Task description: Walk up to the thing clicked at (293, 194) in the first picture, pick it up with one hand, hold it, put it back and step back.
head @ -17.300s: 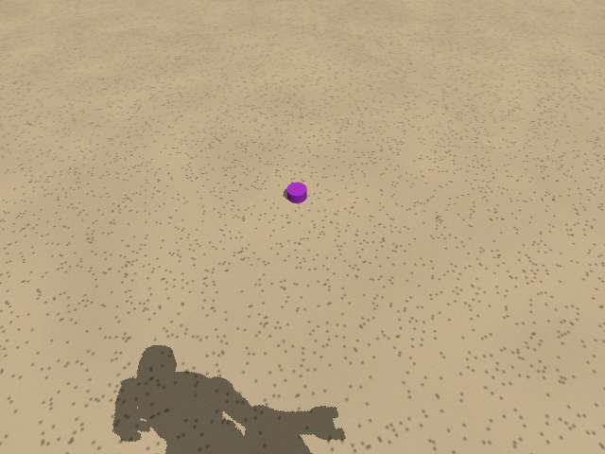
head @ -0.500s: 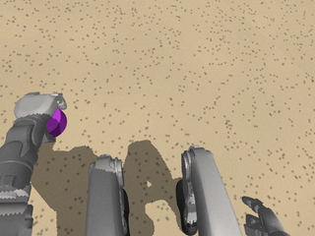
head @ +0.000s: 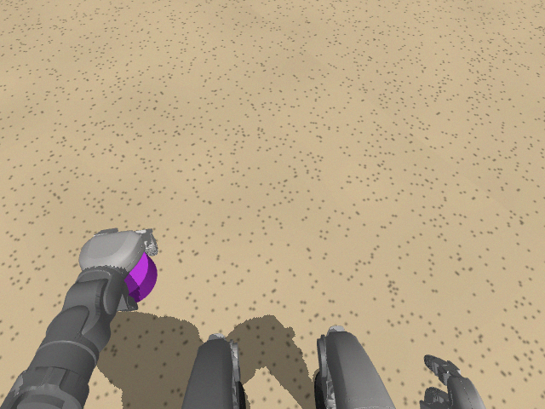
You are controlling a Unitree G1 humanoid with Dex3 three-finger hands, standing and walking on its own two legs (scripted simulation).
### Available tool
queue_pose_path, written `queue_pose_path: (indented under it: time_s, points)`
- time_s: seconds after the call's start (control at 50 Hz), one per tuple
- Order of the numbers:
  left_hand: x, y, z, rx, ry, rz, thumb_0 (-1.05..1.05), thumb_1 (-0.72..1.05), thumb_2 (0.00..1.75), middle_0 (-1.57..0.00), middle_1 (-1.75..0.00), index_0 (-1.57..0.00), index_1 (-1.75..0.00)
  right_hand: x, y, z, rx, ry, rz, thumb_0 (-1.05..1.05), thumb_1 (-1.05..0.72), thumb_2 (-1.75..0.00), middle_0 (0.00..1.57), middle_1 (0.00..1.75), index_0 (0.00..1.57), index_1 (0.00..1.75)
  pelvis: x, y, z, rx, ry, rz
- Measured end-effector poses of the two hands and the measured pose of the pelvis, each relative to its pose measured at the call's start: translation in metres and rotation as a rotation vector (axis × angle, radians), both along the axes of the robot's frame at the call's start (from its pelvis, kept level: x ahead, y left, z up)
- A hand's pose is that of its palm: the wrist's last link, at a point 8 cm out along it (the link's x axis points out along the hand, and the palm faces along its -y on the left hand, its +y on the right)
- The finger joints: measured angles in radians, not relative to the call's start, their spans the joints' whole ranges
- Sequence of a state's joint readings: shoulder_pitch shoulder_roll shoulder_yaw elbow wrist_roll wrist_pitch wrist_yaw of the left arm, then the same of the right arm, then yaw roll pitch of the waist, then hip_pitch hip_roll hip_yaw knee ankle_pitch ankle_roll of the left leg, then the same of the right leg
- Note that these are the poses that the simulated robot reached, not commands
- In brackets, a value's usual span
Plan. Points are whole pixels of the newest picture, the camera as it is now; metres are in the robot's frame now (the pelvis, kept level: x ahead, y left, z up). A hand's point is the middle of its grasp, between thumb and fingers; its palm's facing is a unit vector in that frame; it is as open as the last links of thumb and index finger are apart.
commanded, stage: lift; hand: left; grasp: from above
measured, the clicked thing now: (125, 274) +0.35 +0.25 -0.10
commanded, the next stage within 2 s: hold in 0.52 s
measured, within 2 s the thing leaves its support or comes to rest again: neither
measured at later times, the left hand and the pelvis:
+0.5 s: hand (120, 244) +0.36 +0.22 +0.02, palm faces -0.46 -0.08 -0.88, open 10.9 cm; pelvis +0.04 -0.01 +0.10, yaw +0 degrees
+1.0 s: hand (111, 213) +0.38 +0.21 +0.07, palm faces -0.46 -0.06 -0.88, open 10.9 cm; pelvis +0.07 -0.01 +0.13, yaw -1 degrees
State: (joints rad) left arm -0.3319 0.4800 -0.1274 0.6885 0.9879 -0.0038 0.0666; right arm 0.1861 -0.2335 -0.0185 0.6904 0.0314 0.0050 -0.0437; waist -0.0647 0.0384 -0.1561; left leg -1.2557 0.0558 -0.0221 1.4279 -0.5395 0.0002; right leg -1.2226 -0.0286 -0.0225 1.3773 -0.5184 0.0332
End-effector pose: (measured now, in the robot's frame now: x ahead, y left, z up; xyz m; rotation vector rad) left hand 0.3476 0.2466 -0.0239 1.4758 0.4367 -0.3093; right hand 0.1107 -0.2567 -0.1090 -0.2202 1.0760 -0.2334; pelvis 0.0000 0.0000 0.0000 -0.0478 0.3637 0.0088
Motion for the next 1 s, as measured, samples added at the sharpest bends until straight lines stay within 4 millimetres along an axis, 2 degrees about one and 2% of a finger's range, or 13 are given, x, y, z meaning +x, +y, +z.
queue_pose_path:
  time_s: [0.22, 0.44, 0.68, 1.0]
  points:
    - [0.001, -0.013, 0.052, 0.011, 0.001, 0.016, -0.01, -0.19, 0.71, -0.37, -0.89, -0.58, -0.81, 0.000, -0.007, 0.055, -0.008, -0.010, -0.030, 0.00, -0.90, -0.90, 0.20, 0.30, 0.21, 0.30, 0.018, -0.002, 0.056, 0.014, -0.089, -0.002]
    - [0.013, -0.023, 0.090, 0.011, 0.005, 0.029, -0.01, -0.19, 0.72, -0.37, -0.89, -0.58, -0.81, 0.003, -0.010, 0.089, 0.011, 0.006, -0.049, 0.00, -0.90, -0.90, 0.20, 0.30, 0.21, 0.30, 0.035, -0.005, 0.093, 0.030, -0.151, -0.007]
    - [0.025, -0.029, 0.119, 0.011, 0.004, 0.026, 0.00, -0.20, 0.73, -0.38, -0.90, -0.58, -0.82, 0.023, -0.012, 0.111, 0.024, 0.002, -0.054, 0.00, -0.90, -0.89, 0.20, 0.30, 0.21, 0.30, 0.054, -0.007, 0.118, 0.038, -0.195, -0.011]
    - [0.036, -0.032, 0.150, 0.018, 0.006, -0.006, 0.00, -0.20, 0.72, -0.37, -0.90, -0.57, -0.82, 0.052, -0.015, 0.129, 0.039, -0.049, -0.053, 0.00, -0.89, -0.89, 0.20, 0.30, 0.21, 0.30, 0.069, -0.008, 0.133, 0.046, -0.243, -0.022]
